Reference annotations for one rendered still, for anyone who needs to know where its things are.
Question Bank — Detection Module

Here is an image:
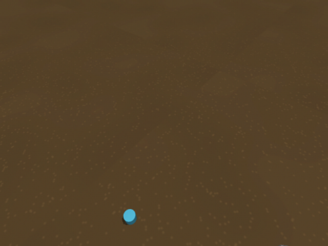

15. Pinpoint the tin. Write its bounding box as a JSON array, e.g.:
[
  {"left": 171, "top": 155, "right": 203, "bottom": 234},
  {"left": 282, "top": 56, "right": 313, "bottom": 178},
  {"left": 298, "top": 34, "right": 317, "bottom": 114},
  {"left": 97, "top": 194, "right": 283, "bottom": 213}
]
[{"left": 124, "top": 209, "right": 137, "bottom": 224}]

